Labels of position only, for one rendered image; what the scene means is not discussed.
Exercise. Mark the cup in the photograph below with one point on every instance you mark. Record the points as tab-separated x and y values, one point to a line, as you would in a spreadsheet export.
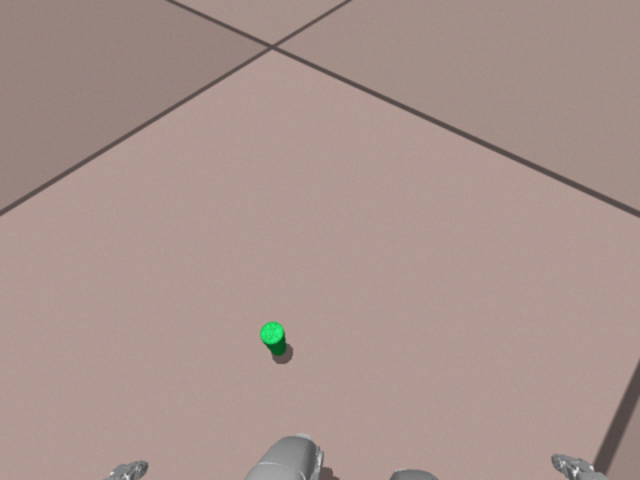
273	336

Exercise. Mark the right robot hand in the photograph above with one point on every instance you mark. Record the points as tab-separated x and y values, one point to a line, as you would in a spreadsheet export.
575	469

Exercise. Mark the left robot hand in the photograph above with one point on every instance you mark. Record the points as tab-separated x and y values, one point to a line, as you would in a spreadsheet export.
132	471

